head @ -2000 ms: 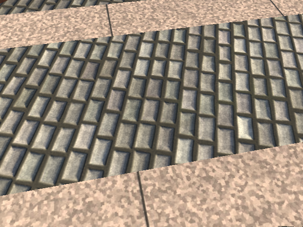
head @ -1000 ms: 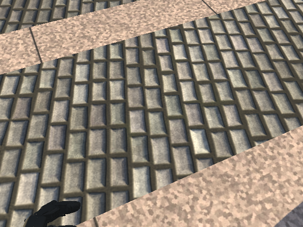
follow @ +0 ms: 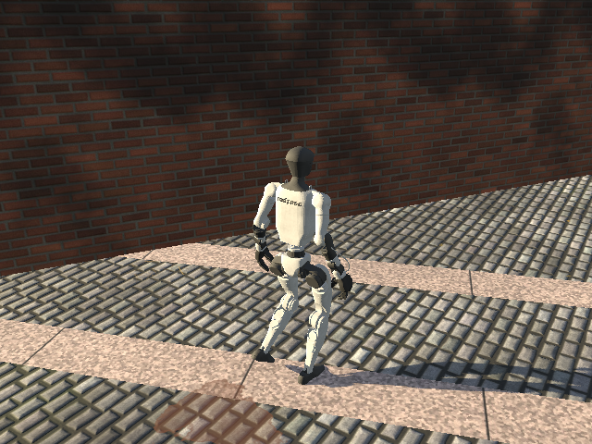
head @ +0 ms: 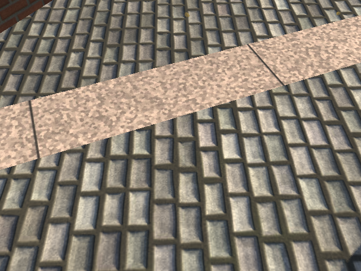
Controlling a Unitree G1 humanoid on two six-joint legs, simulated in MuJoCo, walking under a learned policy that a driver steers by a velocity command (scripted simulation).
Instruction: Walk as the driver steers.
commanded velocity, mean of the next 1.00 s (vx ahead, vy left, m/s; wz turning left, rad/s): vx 0.99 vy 0.00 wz -0.67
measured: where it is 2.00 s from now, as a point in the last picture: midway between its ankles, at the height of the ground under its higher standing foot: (343, 69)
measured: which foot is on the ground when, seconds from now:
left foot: up 0.00-0.28, down 0.30-0.76, up 0.78-1.00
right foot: down 0.00-0.32, up 0.34-0.74, down 0.76-1.00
